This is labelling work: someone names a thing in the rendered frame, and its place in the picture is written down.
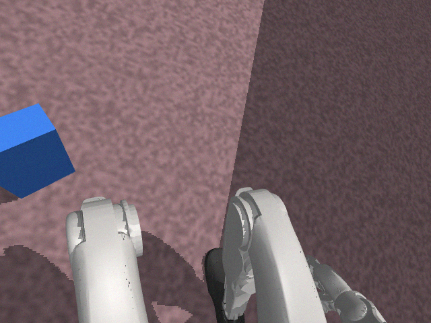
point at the right robot arm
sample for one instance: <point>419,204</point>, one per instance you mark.
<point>353,307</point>

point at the right robot foot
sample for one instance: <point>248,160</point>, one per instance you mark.
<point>215,277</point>

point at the right robot hand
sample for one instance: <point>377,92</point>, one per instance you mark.
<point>328,281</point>

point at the carton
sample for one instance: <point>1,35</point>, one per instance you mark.
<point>32,155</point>

